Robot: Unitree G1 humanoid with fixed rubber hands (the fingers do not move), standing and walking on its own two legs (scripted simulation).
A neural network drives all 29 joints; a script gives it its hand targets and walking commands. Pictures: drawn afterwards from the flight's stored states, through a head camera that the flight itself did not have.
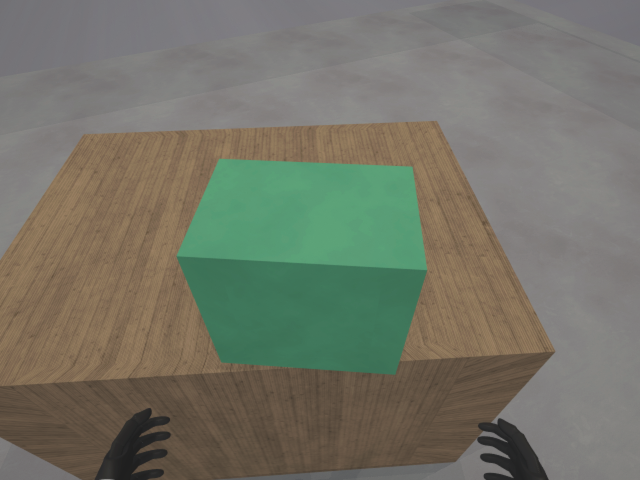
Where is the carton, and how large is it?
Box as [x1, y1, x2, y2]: [176, 159, 426, 374]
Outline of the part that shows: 219,159 176,256 221,362 394,374 426,272 412,167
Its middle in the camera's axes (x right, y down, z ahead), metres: -0.02 +0.05 +0.58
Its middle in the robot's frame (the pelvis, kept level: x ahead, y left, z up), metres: +0.41 +0.03 +0.02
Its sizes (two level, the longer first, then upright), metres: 0.274 0.184 0.259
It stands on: a pedestal, 0.67 m high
